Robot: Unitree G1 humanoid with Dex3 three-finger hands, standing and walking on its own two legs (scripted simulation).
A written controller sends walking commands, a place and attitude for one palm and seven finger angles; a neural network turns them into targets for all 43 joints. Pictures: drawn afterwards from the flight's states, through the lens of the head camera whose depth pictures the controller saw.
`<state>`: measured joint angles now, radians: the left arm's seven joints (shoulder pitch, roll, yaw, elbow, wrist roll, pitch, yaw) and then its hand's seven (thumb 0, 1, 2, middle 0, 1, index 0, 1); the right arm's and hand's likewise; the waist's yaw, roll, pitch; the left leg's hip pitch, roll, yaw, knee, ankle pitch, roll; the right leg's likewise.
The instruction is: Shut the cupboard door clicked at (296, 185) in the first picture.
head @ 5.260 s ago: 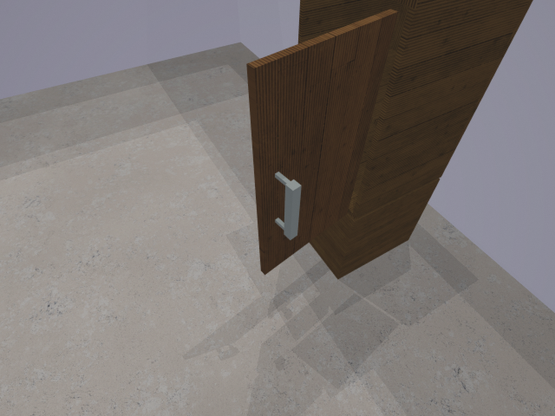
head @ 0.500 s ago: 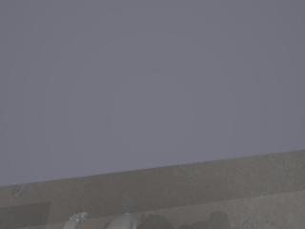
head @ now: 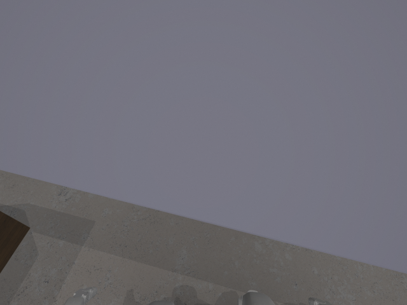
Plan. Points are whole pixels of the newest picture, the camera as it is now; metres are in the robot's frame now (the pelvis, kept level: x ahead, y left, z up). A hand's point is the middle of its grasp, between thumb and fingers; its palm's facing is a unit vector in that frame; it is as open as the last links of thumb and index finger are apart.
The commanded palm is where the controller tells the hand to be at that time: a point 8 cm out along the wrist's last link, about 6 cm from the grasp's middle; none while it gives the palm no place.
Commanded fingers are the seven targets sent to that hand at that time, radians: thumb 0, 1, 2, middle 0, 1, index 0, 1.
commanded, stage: turn to face it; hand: left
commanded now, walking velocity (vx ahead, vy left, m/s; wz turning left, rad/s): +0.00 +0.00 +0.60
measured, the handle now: out of the picture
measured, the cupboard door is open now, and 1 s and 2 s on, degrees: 100 100 100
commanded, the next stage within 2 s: none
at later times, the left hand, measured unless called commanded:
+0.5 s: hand out of the picture -0.01 +0.16 -0.18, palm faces +0.38 -0.89 -0.23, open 7.4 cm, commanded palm none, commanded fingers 0.00 0.90 0.90 -0.20 -0.30 -0.20 -0.30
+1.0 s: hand out of the picture +0.03 +0.13 -0.14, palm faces +0.58 -0.76 -0.29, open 7.4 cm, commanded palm none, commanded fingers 0.00 0.90 0.90 -0.20 -0.30 -0.20 -0.30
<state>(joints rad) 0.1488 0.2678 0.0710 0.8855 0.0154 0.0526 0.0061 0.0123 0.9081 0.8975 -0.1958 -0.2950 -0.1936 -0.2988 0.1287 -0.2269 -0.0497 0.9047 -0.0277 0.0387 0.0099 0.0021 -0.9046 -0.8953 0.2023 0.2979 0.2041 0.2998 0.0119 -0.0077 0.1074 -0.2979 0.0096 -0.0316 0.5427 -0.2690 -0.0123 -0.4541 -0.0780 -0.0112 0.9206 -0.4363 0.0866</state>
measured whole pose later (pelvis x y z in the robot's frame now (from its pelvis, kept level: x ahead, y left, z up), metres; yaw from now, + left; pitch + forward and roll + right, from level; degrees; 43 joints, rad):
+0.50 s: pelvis +0.02 -0.04 -0.01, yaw +21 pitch +1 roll +1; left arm 0.25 0.22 0.06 0.91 0.02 0.01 0.01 0.01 0.91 0.90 -0.20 -0.30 -0.20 -0.30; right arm 0.09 -0.23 -0.06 0.91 -0.02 0.06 0.03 0.01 -0.91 -0.90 0.20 0.30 0.20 0.30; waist 0.01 -0.05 0.11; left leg -0.30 0.01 0.11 0.60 -0.30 0.01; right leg -0.25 -0.17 -0.31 0.70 -0.42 0.01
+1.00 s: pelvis +0.06 -0.09 +0.00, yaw +38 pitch +1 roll +2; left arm 0.16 0.19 0.03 0.86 0.02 0.01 0.02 0.01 0.91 0.90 -0.20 -0.30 -0.20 -0.30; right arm 0.16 -0.26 -0.09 0.94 -0.02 0.08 0.02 0.01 -0.91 -0.90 0.20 0.30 0.20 0.30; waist -0.03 0.04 0.11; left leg -0.50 -0.02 -0.04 1.12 -0.47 -0.05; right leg -0.25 -0.07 -0.11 0.58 -0.35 -0.01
